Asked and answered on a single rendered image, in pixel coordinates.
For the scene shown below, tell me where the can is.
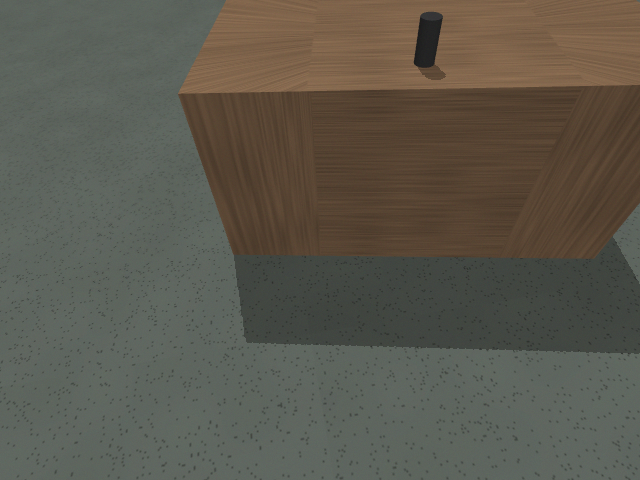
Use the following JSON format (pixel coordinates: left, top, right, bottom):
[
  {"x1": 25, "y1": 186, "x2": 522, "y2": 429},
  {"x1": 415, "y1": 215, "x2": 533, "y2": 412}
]
[{"x1": 414, "y1": 12, "x2": 443, "y2": 68}]

